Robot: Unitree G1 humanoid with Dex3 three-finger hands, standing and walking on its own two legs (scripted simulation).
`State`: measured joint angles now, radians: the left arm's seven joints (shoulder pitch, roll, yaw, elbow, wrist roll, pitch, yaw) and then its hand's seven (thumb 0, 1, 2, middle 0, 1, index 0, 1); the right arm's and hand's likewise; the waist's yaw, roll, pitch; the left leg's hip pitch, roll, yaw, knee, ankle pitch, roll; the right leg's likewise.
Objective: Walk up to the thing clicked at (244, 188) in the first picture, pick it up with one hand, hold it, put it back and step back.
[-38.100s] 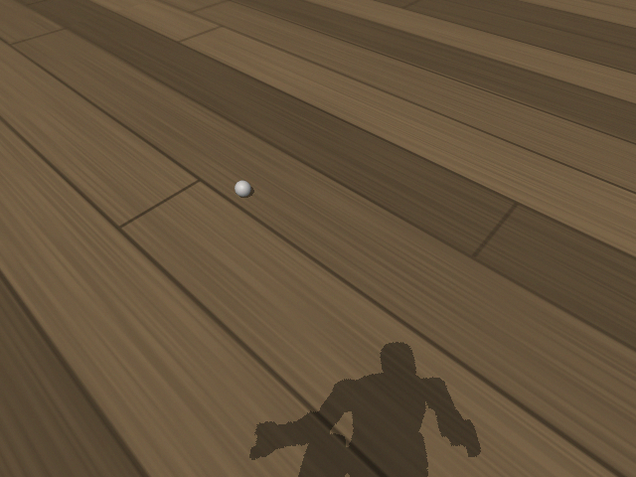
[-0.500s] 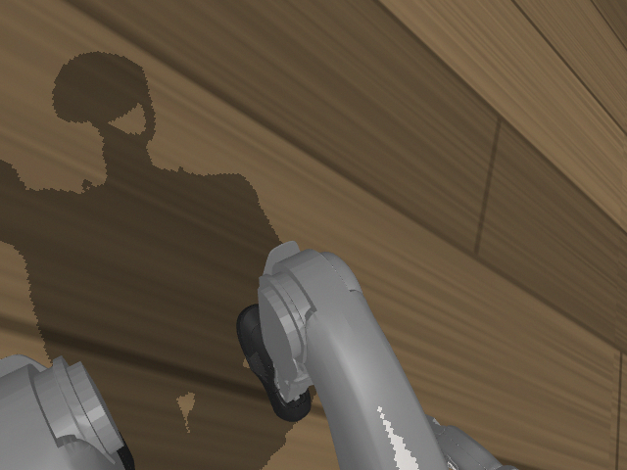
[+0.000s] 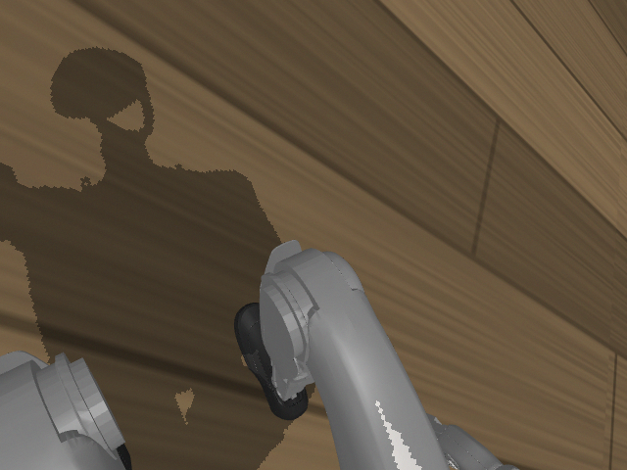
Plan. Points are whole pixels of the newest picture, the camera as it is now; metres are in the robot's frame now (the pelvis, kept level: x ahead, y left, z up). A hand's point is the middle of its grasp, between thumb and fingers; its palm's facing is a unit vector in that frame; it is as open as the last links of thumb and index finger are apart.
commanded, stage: open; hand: left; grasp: from above
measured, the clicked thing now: out of the picture +0.50 +0.32 -0.28
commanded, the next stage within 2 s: withdraw in 0.02 s
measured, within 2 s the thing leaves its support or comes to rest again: neither
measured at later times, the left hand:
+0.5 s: hand out of the picture +0.50 +0.35 -0.14, palm faces -0.30 -0.08 -0.95, open 14.1 cm
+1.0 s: hand out of the picture +0.47 +0.32 -0.13, palm faces -0.43 -0.09 -0.90, open 14.0 cm
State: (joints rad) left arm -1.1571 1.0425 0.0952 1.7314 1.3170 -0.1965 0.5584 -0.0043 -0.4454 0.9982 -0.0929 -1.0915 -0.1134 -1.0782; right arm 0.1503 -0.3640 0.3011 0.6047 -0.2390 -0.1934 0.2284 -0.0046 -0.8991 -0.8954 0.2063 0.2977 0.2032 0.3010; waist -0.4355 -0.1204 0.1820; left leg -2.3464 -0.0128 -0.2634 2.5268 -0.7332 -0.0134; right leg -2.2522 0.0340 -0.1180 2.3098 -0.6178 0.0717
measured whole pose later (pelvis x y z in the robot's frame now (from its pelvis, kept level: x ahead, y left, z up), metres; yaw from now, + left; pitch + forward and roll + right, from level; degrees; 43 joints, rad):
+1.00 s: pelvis -0.01 -0.01 +0.02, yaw +6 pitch +34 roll -10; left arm -1.14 0.84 0.03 1.47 1.29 -0.22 0.29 0.00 -0.52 1.03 -0.10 -1.01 -0.09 -1.03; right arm 0.18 -0.34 0.14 0.62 -0.14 0.01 0.09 0.00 -0.91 -0.90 0.20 0.30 0.20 0.30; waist -0.33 -0.02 0.00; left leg -2.33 -0.03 -0.17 2.37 -0.64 -0.02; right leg -2.27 -0.01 -0.05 2.25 -0.58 0.05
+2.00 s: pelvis +0.02 -0.01 +0.26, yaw +13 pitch +26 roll -4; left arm -0.07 0.34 0.04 0.32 0.17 0.26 0.07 0.00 0.89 0.90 -0.21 -0.31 -0.21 -0.31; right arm 0.09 -0.23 0.02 0.55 0.03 -0.05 -0.04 0.00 -0.90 -0.89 0.21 0.30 0.20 0.30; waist -0.08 0.03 -0.19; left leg -1.49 0.01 -0.09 1.64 -0.61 -0.02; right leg -1.46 -0.03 -0.03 1.57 -0.57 0.04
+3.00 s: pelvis +0.08 +0.00 +0.40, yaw +15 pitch +10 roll -3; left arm 0.50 0.22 0.04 -0.13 -0.05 0.46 0.02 0.01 0.90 0.90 -0.20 -0.30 -0.20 -0.30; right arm 0.28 -0.22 0.03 0.54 0.00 -0.25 -0.18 0.01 -0.90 -0.89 0.21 0.30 0.21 0.30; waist -0.04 0.04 -0.15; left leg -0.68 0.03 -0.07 1.01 -0.50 -0.02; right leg -0.65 -0.02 -0.05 0.93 -0.45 0.03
